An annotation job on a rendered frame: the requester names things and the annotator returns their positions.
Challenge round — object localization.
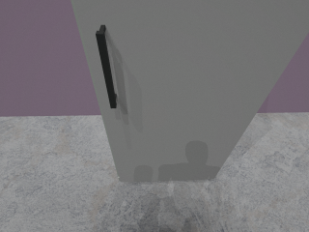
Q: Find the fridge door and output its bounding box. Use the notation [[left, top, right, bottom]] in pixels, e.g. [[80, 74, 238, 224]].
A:
[[73, 0, 309, 183]]

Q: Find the handle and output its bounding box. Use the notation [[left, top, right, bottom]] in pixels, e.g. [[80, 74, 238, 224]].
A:
[[96, 24, 117, 108]]

